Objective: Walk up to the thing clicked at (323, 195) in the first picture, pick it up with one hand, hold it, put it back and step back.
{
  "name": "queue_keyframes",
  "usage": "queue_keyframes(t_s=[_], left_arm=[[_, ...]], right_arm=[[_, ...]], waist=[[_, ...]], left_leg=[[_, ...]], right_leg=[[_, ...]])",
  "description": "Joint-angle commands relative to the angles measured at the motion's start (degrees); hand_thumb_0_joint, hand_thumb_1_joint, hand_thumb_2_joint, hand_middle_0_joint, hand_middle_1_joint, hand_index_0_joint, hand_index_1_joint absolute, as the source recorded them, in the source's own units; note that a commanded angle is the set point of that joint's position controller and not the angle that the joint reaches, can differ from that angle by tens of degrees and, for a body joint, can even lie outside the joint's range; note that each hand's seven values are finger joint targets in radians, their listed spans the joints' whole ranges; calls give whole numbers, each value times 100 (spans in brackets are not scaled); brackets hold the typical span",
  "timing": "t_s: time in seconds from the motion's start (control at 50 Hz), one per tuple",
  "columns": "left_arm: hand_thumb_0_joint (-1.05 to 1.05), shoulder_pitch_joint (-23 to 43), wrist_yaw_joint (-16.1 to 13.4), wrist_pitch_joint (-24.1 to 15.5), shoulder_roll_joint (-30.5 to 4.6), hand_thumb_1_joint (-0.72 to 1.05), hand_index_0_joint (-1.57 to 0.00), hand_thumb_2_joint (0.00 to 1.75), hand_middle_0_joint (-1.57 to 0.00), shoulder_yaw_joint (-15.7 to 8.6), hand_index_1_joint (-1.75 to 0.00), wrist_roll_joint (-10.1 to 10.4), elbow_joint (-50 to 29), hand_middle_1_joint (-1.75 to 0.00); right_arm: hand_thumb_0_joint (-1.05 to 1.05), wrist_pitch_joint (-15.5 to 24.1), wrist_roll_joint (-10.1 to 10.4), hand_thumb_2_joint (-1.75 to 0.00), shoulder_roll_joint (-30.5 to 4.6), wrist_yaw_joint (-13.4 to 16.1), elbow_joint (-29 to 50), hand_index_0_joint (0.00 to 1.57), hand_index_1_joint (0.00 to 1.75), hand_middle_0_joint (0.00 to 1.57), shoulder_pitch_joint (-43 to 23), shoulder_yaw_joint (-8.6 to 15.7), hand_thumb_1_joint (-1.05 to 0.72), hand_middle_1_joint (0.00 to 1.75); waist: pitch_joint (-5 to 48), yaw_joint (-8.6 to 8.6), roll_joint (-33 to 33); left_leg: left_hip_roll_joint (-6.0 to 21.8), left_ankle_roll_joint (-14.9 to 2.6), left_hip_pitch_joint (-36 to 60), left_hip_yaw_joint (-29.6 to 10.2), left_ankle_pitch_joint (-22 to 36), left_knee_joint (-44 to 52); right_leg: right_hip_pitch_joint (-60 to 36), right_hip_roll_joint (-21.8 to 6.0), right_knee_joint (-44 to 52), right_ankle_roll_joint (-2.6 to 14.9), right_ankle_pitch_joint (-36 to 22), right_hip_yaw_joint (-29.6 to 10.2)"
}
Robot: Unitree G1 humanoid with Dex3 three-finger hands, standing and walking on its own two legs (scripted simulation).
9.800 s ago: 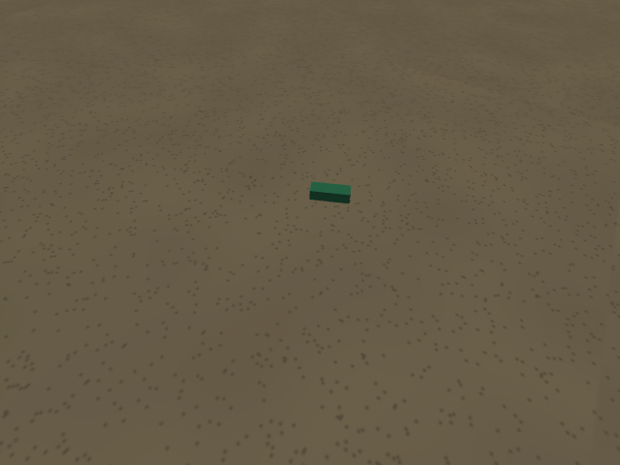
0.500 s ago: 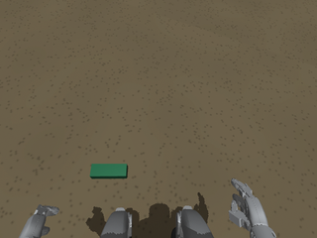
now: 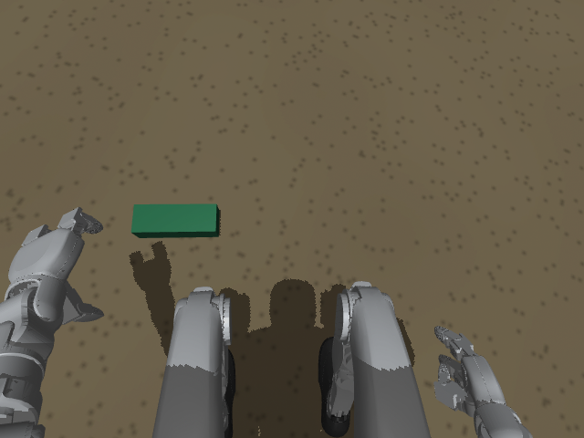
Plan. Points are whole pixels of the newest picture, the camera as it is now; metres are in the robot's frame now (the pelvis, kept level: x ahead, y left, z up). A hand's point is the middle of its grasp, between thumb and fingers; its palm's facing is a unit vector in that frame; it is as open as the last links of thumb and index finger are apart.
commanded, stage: rise first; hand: left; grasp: from above
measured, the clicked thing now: (177, 221) +0.50 +0.25 -0.44
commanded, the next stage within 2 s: none
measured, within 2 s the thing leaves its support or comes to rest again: neither
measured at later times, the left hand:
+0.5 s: hand (111, 240) +0.41 +0.31 -0.24, palm faces -0.46 -0.10 -0.88, open 14.1 cm
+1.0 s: hand (126, 227) +0.44 +0.31 -0.29, palm faces -0.45 -0.03 -0.89, open 14.1 cm
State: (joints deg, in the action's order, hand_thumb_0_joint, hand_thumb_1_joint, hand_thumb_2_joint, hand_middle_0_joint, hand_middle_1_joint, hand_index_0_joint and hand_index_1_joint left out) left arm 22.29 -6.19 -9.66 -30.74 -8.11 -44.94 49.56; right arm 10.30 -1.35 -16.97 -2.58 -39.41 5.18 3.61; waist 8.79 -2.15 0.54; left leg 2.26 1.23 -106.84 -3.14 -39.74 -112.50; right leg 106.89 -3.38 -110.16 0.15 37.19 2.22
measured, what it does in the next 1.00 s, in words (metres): lowers itself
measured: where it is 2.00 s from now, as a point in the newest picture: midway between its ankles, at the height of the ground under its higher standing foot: (277, 409)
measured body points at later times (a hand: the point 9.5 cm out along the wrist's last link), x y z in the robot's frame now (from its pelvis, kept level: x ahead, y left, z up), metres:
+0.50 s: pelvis -0.02 +0.01 -0.10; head +0.20 +0.06 +0.29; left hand +0.43 +0.31 -0.19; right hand +0.04 -0.28 -0.21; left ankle +0.07 +0.13 -0.44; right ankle +0.09 -0.13 -0.44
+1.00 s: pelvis -0.01 +0.01 -0.13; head +0.23 +0.06 +0.24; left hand +0.46 +0.31 -0.24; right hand +0.04 -0.27 -0.24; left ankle +0.07 +0.13 -0.44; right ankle +0.09 -0.13 -0.44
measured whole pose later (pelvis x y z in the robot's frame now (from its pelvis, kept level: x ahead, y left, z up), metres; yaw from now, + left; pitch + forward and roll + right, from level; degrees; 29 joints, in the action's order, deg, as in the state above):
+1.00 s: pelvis -0.01 +0.01 -0.13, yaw -4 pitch +34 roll -7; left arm 51.8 -22.2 -18.8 -45.5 -9.0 -75.2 81.1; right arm 2.2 -10.0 -15.8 -8.0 -43.8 6.8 -1.2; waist 2.5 -11.6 -1.0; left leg 1.0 -0.1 -130.8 -6.7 -40.6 -137.0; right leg 128.3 -3.3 -131.3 -1.5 36.8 3.3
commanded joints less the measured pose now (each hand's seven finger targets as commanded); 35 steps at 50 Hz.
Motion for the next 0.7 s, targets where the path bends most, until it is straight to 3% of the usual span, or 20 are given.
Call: queue_keyframes(t_s=[0.0,0.04,0.08,0.14,0.18,0.2,0.3,0.36,0.44,0.48,0.5,0.6,0.64,0.68], left_arm=[[0,1564,-287,-331,-2023,-56,-5,104,-6,-504,-107,-446,-305,-106],[0,1792,-329,-405,-2013,-53,-5,104,-5,-435,-106,-616,-14,-105],[0,1962,-406,-477,-2316,-53,-5,104,-5,-579,-105,-793,204,-105],[0,2260,-522,-595,-2386,-54,-5,104,-5,-513,-104,-1055,436,-104],[0,2710,-609,-691,-2460,-54,-5,103,-5,-445,-103,-1259,489,-103],[0,2714,-671,-722,-2584,-53,-5,103,-5,-535,-103,-1353,618,-103],[0,3193,-970,-821,-2577,-54,-5,103,-5,-376,-100,-1833,936,-100],[0,3555,-1131,-826,-2566,-55,-5,103,-6,-273,-98,-2032,1073,-98],[0,3773,-1287,-828,-2812,-55,-5,103,-5,-318,-99,-2286,1440,-98],[0,3933,-1344,-841,-2724,-54,-6,102,-6,-193,-98,-2396,1585,-98],[0,3910,-1369,-833,-2770,-55,-5,103,-6,-213,-98,-2430,1707,-98],[0,4105,-1495,-845,-2836,-54,-6,101,-6,-195,-99,-2703,1816,-99],[0,4293,-1573,-868,-3010,-54,-7,100,-7,-276,-99,-2790,1839,-99],[0,4192,-1612,-875,-2854,-54,-7,100,-7,-197,-99,-2838,2056,-99]], right_arm=[[0,55,-3,-90,-1028,33,331,20,30,20,853,420,-88,30],[0,-23,-25,-89,-1033,1,285,20,30,20,941,402,-86,30],[0,-108,-53,-89,-1022,-15,229,20,30,20,1008,374,-86,30],[0,-201,-116,-90,-1048,-59,158,20,30,20,1007,351,-87,30],[0,-276,-159,-90,-1059,-96,80,20,30,20,1085,312,-88,30],[0,-321,-171,-90,-1091,-109,75,20,30,20,1071,318,-88,30],[0,-533,-275,-90,-1177,-203,-32,20,30,20,1166,275,-89,30],[0,-634,-351,-90,-1210,-260,-93,20,30,20,1232,245,-90,30],[0,-707,-422,-90,-1238,-300,-147,20,30,20,1235,212,-90,30],[0,-730,-475,-90,-1218,-324,-171,20,30,20,1223,177,-90,30],[0,-736,-492,-90,-1238,-326,-193,20,30,20,1196,172,-90,30],[0,-782,-592,-90,-1271,-377,-307,20,30,20,1290,124,-90,30],[0,-807,-620,-90,-1272,-390,-326,20,30,20,1322,117,-90,30],[0,-832,-656,-90,-1248,-405,-343,20,30,20,1315,85,-91,30]], waist=[[3660,-32,376],[3579,-139,244],[3609,-115,132],[3458,-154,410],[3407,-285,662],[3372,-271,626],[3297,-392,1228],[3247,-550,1282],[3219,-582,1273],[3060,-688,1269],[3020,-660,1232],[3294,-710,1487],[3405,-755,1361],[3270,-801,1251]], left_leg=[[-273,-282,1689,316,872,927],[-283,-315,1397,305,773,759],[-304,-360,1112,357,741,538],[-295,-331,1107,299,565,457],[-286,-313,1080,226,582,359],[-280,-313,1050,162,509,340],[-250,-220,1350,-18,641,245],[-256,-231,1282,-33,649,96],[-292,-257,1053,-13,526,-87],[-299,-274,896,-1,440,-170],[-303,-284,856,10,385,-196],[-292,-249,1124,-20,861,-409],[-320,-291,951,58,964,-573],[-337,-301,800,72,956,-629]], right_leg=[[-1887,262,1140,112,-681,4],[-1782,272,1026,101,-591,55],[-1820,288,971,80,-544,29],[-1344,304,721,119,-365,147],[-1065,298,502,140,-410,213],[-898,307,407,144,-352,262],[-137,282,-48,192,-502,413],[24,261,-182,174,-554,453],[133,264,-316,175,-473,474],[249,259,-351,166,-419,484],[274,251,-351,162,-389,475],[386,243,-617,141,-731,517],[218,266,-614,143,-850,490],[290,277,-645,139,-827,496]])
